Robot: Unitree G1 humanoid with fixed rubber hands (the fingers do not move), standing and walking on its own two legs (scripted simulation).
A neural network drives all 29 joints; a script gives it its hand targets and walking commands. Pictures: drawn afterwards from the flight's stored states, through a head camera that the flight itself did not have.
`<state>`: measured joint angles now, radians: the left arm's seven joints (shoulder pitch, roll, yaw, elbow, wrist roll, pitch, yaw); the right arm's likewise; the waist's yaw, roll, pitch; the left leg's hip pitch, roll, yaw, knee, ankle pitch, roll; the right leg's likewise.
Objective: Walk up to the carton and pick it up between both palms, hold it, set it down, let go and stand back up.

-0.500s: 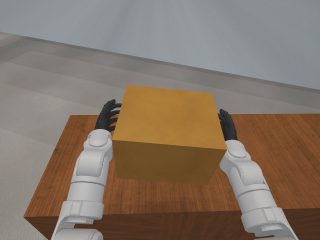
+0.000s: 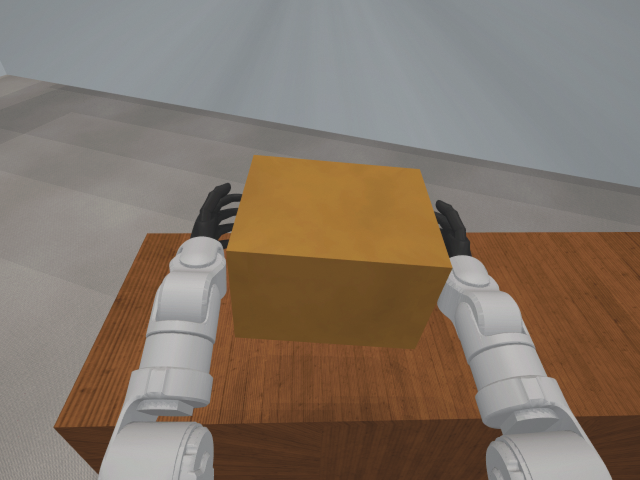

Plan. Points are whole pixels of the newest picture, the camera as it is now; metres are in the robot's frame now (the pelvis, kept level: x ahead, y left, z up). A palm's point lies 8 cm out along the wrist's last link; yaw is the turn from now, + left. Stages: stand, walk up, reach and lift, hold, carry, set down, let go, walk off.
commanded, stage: reach and lift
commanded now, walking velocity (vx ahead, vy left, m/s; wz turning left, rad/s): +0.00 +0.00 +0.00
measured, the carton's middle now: (331, 249) +0.37 +0.00 +0.15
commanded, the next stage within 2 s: hold in 0.46 s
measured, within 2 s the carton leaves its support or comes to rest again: neither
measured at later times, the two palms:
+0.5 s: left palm (205, 240) +0.37 +0.16 +0.16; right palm (453, 258) +0.36 -0.15 +0.14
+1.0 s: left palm (203, 238) +0.36 +0.16 +0.17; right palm (455, 256) +0.35 -0.15 +0.15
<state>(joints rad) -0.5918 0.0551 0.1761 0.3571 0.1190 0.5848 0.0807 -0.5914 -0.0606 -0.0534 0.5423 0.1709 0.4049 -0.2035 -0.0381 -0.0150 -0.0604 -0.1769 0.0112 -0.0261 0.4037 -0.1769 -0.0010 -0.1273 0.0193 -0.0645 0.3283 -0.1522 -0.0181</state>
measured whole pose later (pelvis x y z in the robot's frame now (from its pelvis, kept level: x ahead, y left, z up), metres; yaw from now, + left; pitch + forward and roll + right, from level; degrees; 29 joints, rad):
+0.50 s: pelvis +0.00 +0.00 +0.00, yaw +0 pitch -2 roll -1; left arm -0.56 0.07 0.16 0.29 0.11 0.62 0.08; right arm -0.56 -0.07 -0.01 0.47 0.20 0.43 -0.23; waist -0.04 -0.01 -0.08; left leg -0.18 0.01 -0.03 0.41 -0.18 0.00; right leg -0.13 0.02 -0.07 0.33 -0.16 -0.02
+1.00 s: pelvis +0.00 +0.00 +0.00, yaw +0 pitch -3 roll -1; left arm -0.57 0.06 0.17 0.29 0.12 0.64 0.08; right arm -0.57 -0.07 -0.02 0.49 0.20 0.45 -0.22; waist -0.05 -0.01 -0.08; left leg -0.16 0.01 -0.02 0.40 -0.18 0.00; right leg -0.11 0.02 -0.06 0.32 -0.15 -0.01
